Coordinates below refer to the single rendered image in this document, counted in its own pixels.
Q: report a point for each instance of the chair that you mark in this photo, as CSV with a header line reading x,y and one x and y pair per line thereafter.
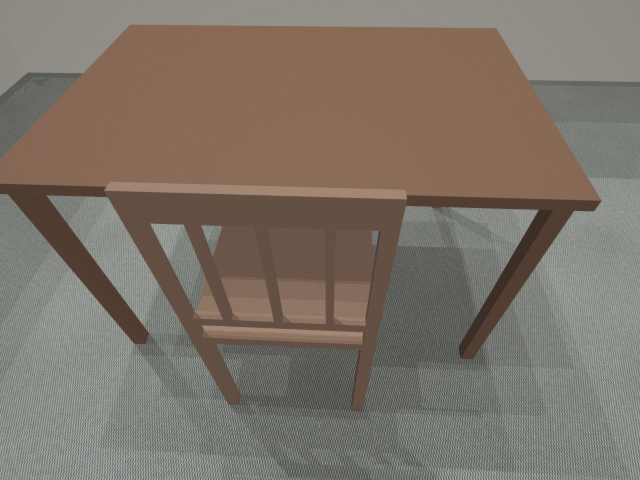
x,y
293,266

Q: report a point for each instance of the table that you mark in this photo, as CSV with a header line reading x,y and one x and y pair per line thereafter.
x,y
446,114

